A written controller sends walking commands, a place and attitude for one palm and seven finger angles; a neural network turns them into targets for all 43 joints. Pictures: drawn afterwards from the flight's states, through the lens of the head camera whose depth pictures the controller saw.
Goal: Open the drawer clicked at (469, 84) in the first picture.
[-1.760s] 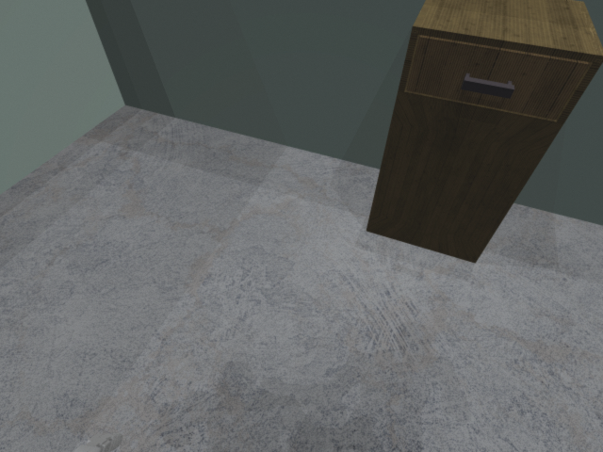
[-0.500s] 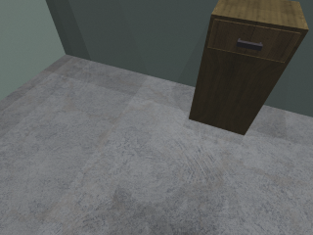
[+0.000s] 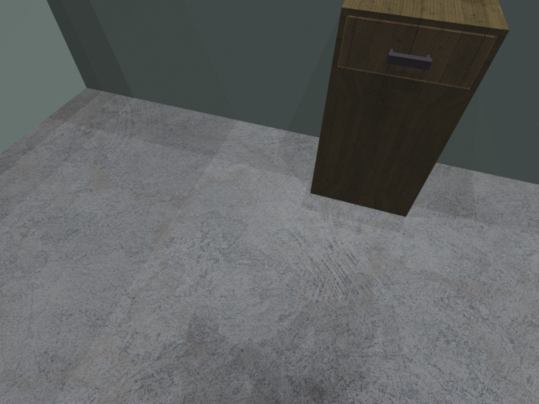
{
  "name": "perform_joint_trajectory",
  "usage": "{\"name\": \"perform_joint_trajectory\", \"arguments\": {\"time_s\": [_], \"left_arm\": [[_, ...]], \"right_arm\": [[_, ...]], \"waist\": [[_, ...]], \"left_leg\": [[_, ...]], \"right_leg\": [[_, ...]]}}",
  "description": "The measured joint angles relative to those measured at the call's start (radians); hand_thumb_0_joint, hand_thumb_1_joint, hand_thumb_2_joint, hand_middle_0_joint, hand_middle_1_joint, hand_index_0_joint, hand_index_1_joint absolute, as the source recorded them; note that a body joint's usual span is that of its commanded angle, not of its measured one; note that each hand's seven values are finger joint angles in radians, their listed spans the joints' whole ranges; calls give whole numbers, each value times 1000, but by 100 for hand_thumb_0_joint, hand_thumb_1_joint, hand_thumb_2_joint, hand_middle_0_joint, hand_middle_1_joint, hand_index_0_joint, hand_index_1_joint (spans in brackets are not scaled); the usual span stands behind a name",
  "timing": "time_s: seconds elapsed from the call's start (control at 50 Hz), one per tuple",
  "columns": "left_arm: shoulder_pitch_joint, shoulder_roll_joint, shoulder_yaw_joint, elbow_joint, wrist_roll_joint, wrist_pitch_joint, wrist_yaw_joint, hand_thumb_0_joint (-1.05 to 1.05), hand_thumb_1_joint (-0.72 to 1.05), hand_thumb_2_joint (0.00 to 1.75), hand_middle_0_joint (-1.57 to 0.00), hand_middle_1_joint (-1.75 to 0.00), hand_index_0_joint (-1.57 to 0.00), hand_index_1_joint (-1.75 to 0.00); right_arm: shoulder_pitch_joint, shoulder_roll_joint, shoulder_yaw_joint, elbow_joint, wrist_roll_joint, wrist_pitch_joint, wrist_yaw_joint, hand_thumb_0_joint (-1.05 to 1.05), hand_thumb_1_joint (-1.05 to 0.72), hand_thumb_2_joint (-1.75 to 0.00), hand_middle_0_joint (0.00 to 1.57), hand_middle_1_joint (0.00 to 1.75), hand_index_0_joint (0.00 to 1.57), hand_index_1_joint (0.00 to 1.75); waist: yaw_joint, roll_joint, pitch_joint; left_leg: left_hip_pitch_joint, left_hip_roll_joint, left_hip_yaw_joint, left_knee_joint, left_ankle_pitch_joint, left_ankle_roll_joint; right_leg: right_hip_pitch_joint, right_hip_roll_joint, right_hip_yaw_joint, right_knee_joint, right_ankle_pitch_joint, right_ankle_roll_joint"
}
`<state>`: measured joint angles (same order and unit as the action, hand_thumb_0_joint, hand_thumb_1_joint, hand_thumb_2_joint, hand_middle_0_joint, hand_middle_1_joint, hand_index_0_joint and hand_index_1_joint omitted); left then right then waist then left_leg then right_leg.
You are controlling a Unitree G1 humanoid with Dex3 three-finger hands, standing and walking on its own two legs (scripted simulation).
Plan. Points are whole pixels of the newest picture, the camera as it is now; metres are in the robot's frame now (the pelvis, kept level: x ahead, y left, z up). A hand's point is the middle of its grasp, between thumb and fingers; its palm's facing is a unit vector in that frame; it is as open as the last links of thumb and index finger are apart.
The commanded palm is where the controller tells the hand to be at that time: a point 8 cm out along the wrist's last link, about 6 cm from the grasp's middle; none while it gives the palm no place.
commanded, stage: walk to a spot facing it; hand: left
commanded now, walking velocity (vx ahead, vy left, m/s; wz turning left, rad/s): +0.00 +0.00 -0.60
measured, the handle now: (409, 57) +1.10 -0.36 -0.01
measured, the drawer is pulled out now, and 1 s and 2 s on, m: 0.00 0.00 0.00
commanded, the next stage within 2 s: turn to face it in 1.98 s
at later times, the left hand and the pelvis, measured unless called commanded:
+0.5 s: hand out of the picture +0.06 +0.18 -0.16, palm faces -0.19 -0.95 -0.24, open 7.4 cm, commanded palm none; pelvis -0.02 -0.01 +0.00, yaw -15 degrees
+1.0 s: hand (198, 388) +0.17 +0.14 -0.16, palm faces -0.58 -0.79 -0.20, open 7.4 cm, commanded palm none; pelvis -0.03 +0.03 +0.00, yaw -35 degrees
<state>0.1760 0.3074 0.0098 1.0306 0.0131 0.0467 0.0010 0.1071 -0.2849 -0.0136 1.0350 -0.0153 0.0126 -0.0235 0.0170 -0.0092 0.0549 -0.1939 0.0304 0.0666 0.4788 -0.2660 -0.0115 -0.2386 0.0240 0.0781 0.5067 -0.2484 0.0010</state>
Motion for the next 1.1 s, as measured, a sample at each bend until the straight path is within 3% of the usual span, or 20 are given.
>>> {"name": "perform_joint_trajectory", "arguments": {"time_s": [0.06, 0.14, 0.16, 0.18, 0.24, 0.32, 0.5, 0.56, 0.62, 0.64, 0.7, 0.76, 0.8, 0.92, 1.02, 1.08, 1.1], "left_arm": [[16, -19, 7, -32, 2, 13, -8, 0, 91, 90, -20, -30, -20, -30], [34, -54, 21, -68, 3, 23, -20, 0, 91, 90, -20, -30, -21, -30], [43, -64, 23, -79, 4, 19, -23, 0, 91, 90, -20, -30, -21, -30], [53, -72, 25, -89, 8, 8, -24, 0, 91, 90, -20, -30, -21, -30], [64, -101, 21, -103, 7, -6, -14, 0, 91, 90, -20, -30, -21, -30], [78, -120, 20, -105, 4, -4, -8, 0, 90, 90, -21, -30, -21, -30], [82, -95, 41, -109, 8, -3, -7, 0, 90, 90, -21, -30, -21, -30], [70, -75, 51, -113, 11, 4, -6, 0, 90, 90, -21, -30, -21, -30], [59, -51, 59, -119, 8, 16, -5, 0, 90, 90, -21, -30, -21, -30], [52, -41, 64, -120, 4, 21, -6, 0, 90, 90, -21, -30, -21, -30], [33, -16, 82, -118, 13, 32, -16, 0, 91, 90, -20, -30, -21, -30], [24, -4, 93, -126, 16, 31, -30, 1, 91, 90, -20, -30, -20, -30], [20, -5, 92, -131, 13, 32, -34, 0, 91, 90, -20, -30, -20, -30], [2, -33, 78, -124, 13, 45, -55, 1, 91, 90, -20, -30, -20, -30], [-30, -63, 65, -126, 15, 34, -70, 1, 91, 90, -20, -30, -20, -30], [-49, -70, 54, -144, 16, -6, -68, 1, 91, 90, -20, -30, -20, -30], [-57, -77, 50, -145, 11, -24, -60, 1, 91, 90, -20, -30, -20, -30]], "right_arm": [[13, 31, -6, -33, -2, 7, 0, 0, -91, -90, 20, 30, 20, 30], [30, 55, -16, -56, -6, 12, 3, 0, -90, -90, 20, 30, 20, 30], [37, 55, -18, -60, -7, 15, 4, 0, -90, -90, 20, 30, 20, 30], [42, 54, -22, -63, -6, 21, 5, 0, -90, -90, 20, 30, 20, 30], [41, 51, -33, -63, -1, 45, 4, 0, -90, -90, 20, 30, 20, 30], [35, 52, -37, -67, -4, 43, 7, 0, -91, -90, 20, 30, 20, 30], [19, 50, -42, -97, 2, 33, -5, 0, -91, -90, 20, 30, 20, 30], [11, 52, -39, -111, 8, 26, -9, 0, -91, -90, 20, 30, 20, 30], [20, 55, -31, -134, 13, 4, -13, 0, -91, -90, 20, 30, 20, 30], [26, 60, -29, -139, 10, -5, -14, 0, -91, -90, 20, 30, 20, 30], [50, 79, -15, -147, -1, -4, -12, 0, -91, -90, 20, 30, 20, 30], [79, 91, -6, -144, -9, -3, -13, 0, -91, -90, 20, 30, 20, 30], [93, 95, -6, -140, -10, -5, -13, 0, -90, -90, 20, 30, 20, 30], [149, 93, -12, -117, -17, -23, -1, 0, -90, -90, 20, 30, 20, 30], [203, 65, -25, -75, -23, -25, 9, 0, -90, -90, 20, 30, 20, 30], [251, 41, -34, -54, -16, -18, 15, 0, -90, -90, 20, 30, 20, 30], [255, 31, -35, -41, -14, -4, 18, 0, -90, -90, 20, 30, 20, 30]], "waist": [[0, -14, 13], [9, -5, 40], [12, 6, 41], [13, 17, 41], [9, 44, 51], [12, 33, 49], [20, -4, 10], [27, -16, -1], [20, -26, -18], [13, -34, -19], [9, -56, -14], [9, -56, -9], [7, -46, -3], [-16, -11, 3], [-51, 23, 2], [-64, 40, -4], [-64, 51, 4]], "left_leg": [[-29, 7, 33, 55, -28, 0], [-46, 34, 79, 132, -69, -9], [-60, 48, 84, 168, -87, -17], [-90, 64, 81, 233, -109, -21], [-211, 41, -20, 495, -206, -27], [-286, 19, -57, 615, -134, -39], [-220, 0, -74, 425, -139, -49], [-166, -14, -79, 299, -157, -38], [-76, -22, -74, 84, -93, -17], [-67, -24, -66, 52, -43, -3], [-49, -17, -24, 58, -46, 24], [-15, 2, 12, 22, -40, 30], [0, 16, 37, 10, -36, 32], [34, 63, 122, 1, -51, 23], [46, 112, 196, 35, -93, -10], [-2, 157, 205, 188, -166, -33], [-50, 163, 158, 310, -216, -36]], "right_leg": [[-62, 6, 19, 94, -24, -3], [-118, -15, -60, 258, -159, 3], [-102, -19, -79, 222, -125, 3], [-104, -14, -92, 204, -59, -20], [-114, 12, -100, 205, -81, -64], [-91, 30, -62, 84, -12, -65], [-97, 57, 43, -31, 83, -50], [-115, 70, 78, -32, 98, -34], [-148, 88, 108, -1, 97, -9], [-170, 90, 111, 46, 48, -5], [-263, 75, 45, 346, -138, 29], [-317, 38, -15, 589, -139, 55], [-315, 8, -40, 639, -137, 66], [-225, -68, -105, 462, -166, 67], [-130, -80, -156, 239, -188, 38], [-43, -63, -178, 58, -81, -11], [-50, -52, -180, 86, -56, -19]]}}
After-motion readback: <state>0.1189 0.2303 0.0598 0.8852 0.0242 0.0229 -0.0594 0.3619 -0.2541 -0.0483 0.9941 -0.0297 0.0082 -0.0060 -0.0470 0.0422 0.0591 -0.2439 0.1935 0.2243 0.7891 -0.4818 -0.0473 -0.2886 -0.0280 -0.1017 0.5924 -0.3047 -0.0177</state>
